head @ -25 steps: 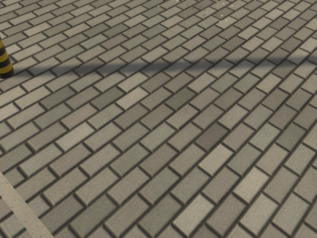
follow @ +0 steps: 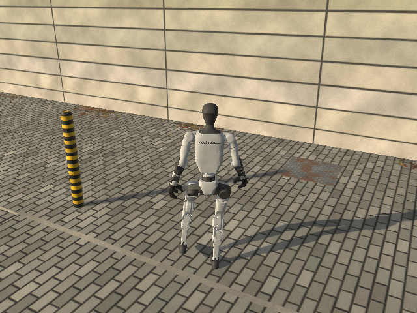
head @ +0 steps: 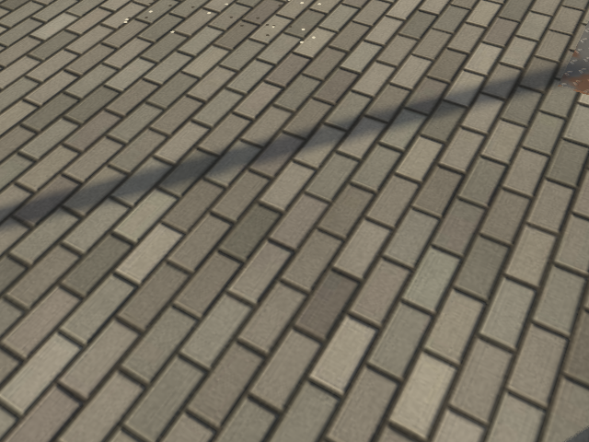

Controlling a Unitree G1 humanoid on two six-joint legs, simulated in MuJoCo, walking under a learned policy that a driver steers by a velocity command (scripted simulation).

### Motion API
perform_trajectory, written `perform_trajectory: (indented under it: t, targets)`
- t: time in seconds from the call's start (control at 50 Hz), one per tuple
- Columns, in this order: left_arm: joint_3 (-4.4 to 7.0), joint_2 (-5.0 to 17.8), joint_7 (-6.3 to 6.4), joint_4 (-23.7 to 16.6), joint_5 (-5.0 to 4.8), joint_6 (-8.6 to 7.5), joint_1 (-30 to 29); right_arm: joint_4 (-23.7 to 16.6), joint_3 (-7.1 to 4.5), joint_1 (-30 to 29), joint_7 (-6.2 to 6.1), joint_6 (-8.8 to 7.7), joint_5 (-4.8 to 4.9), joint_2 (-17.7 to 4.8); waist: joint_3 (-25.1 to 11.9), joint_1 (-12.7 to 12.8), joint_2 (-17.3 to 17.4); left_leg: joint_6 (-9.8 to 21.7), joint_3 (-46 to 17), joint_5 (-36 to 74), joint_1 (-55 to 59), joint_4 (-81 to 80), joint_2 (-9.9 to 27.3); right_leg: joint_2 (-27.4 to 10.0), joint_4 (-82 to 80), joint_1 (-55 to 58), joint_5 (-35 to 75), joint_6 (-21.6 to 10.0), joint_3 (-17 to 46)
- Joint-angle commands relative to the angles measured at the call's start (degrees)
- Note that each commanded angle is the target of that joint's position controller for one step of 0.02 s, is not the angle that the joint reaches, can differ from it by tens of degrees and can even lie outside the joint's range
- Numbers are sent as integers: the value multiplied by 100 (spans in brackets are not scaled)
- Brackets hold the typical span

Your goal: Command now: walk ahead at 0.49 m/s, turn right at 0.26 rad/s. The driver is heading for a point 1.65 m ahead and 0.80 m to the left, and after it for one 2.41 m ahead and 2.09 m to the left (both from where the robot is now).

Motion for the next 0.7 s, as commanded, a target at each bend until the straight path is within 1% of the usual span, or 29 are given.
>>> perform_trajectory:
  t: [0.02,0.06,0.1,0.14,0.2,0.22,0.24,0.26,0.28,0.3,0.32,0.34,0.36,0.38,0.4,0.42,0.44,0.46,0.48,0.5,0.52,0.54,0.56,0.58,0.6,0.64,0.68,0.7]
  targets:
    - [123,747,107,-342,9,-139,-149,-235,-33,111,15,30,-29,-257,-122,-108,-498,-63,248,1253,172,-1079,-45,-1334,-929,-277,1565,-703,819]
    - [102,764,122,-247,-6,-142,91,-312,24,-254,85,-2,28,-177,-84,104,-549,65,346,2018,288,-1813,-148,-1293,-931,-119,1413,-485,607]
    - [91,836,136,-142,-6,-161,304,-416,67,-620,165,-15,101,-178,25,288,-548,181,400,2327,198,-2237,-216,-1448,-1000,210,1130,-372,618]
    - [79,867,148,-31,15,-158,476,-546,93,-908,249,-15,145,-222,150,398,-508,294,373,2191,-180,-2479,-256,-1674,-929,816,1206,-341,640]
    - [67,876,170,112,66,-75,696,-775,148,-1238,413,-46,182,-197,230,460,-415,483,405,1509,-722,-2667,-405,-1993,-599,1748,1965,-353,514]
    - [65,886,181,129,76,-44,710,-828,162,-1262,468,-54,197,-188,200,432,-428,556,449,1234,-711,-2702,-497,-2058,-455,1933,2390,-336,432]
    - [63,919,192,106,82,-20,623,-850,160,-1171,512,-56,204,-212,104,329,-479,646,552,968,-456,-2756,-629,-2058,-246,1989,3118,-281,294]
    - [70,992,206,59,90,-3,513,-833,128,-963,532,-44,192,-293,-118,178,-588,744,736,717,36,-2738,-827,-2020,65,1986,4219,-215,161]
    - [80,1080,225,24,103,21,453,-768,60,-582,527,-18,174,-439,-449,-42,-720,849,912,492,660,-2661,-1050,-1971,565,2006,5355,-155,70]
    - [77,1142,241,-24,110,62,310,-593,-55,205,506,4,164,-662,-875,-491,-724,1014,1004,610,1680,-2838,-1245,-1829,1516,1818,5985,-49,-100]
    - [49,1154,267,-144,121,40,142,-433,-171,1133,444,39,125,-954,-1377,-972,-546,1326,299,1044,3310,-2884,-799,-1690,2883,754,5131,132,-222]
    - [-135,552,196,-321,195,-106,719,-407,-310,1721,412,57,39,-1524,-2225,-757,801,2418,-2472,800,5697,-2910,744,-692,5413,-1706,1507,636,-379]
    - [-182,619,90,-247,165,-299,736,-293,-209,1863,386,108,117,-1109,-2646,-801,1026,2687,-4167,371,6457,-3783,1163,-268,6153,-2861,-2090,646,414]
    - [-76,1025,11,-477,-58,-434,160,-355,-135,1564,330,161,131,-830,-1760,-844,666,2298,-3427,-216,5899,-3932,932,-680,6245,-3477,-1780,550,681]
    - [-102,1006,-1,-622,-104,-497,-266,-486,-98,1140,305,192,119,-710,-1064,-702,72,2091,-2712,-57,4915,-4092,713,-936,5833,-3483,-1361,507,555]
    - [-85,944,27,-648,-9,-496,-408,-579,-63,831,307,206,100,-631,-566,-468,-381,1978,-2263,460,3978,-4253,497,-1089,5295,-3264,-1160,545,429]
    - [-38,946,65,-660,87,-434,-331,-674,-21,656,299,198,49,-552,-397,-248,-405,1918,-1931,912,3357,-4413,306,-1240,4921,-2878,-1024,604,406]
    - [-32,879,87,-691,123,-359,-200,-734,-23,552,294,205,37,-568,-349,-87,-228,1930,-1803,1119,2948,-4534,185,-1288,4663,-2619,-979,688,373]
    - [-42,789,112,-710,146,-293,-96,-761,-39,525,281,199,63,-596,-343,-10,-101,1956,-1632,1356,2667,-4595,109,-1322,4398,-2490,-945,788,304]
    - [-54,726,140,-753,164,-242,-117,-772,-56,553,259,190,80,-647,-331,9,-13,1957,-1413,1596,2420,-4625,23,-1314,4110,-2405,-795,892,224]
    - [-71,673,166,-840,173,-212,-280,-775,-88,601,224,189,92,-741,-294,-10,38,1919,-1214,1709,2208,-4650,-78,-1281,3719,-2358,-514,985,151]
    - [-96,619,180,-931,178,-201,-520,-768,-122,672,188,199,115,-825,-254,-80,76,1837,-1055,1691,2050,-4648,-192,-1223,3241,-2284,-109,1050,97]
    - [-122,552,180,-1003,179,-204,-773,-753,-140,758,156,221,143,-860,-243,-174,95,1708,-910,1551,1940,-4592,-336,-1147,2709,-2126,367,1075,78]
    - [-147,488,171,-1064,171,-217,-1015,-731,-151,867,130,250,167,-876,-256,-281,134,1590,-825,1376,1871,-4519,-448,-1039,2208,-1930,806,1086,55]
    - [-164,456,153,-1126,149,-235,-1244,-697,-158,1014,111,280,182,-883,-284,-402,187,1504,-846,1194,1875,-4450,-484,-925,1816,-1763,1186,1093,38]
    - [-147,522,114,-1237,69,-265,-1543,-640,-167,1257,94,330,200,-895,-327,-536,291,1418,-1098,831,2074,-4302,-402,-779,1381,-1607,1443,1099,95]
    - [-91,687,73,-1321,28,-308,-1667,-630,-161,1381,78,376,222,-841,-355,-536,353,1350,-1495,499,2472,-3994,-265,-744,1026,-1572,1194,1035,259]
    - [-51,780,49,-1342,15,-339,-1668,-644,-161,1400,66,394,213,-827,-368,-494,396,1311,-1709,387,2658,-3824,-183,-730,899,-1507,972,974,311]
Next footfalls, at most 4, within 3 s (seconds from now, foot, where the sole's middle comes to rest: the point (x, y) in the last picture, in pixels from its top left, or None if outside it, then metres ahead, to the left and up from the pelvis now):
0.32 left None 0.38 0.15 -0.78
0.78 right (329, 361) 0.67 0.00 -0.78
1.30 left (180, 320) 0.78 0.38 -0.78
1.82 right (192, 210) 1.15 0.40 -0.78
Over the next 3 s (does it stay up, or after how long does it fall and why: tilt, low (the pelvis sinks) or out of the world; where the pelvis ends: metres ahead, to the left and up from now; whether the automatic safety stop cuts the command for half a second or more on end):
stays up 1.42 0.78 -0.02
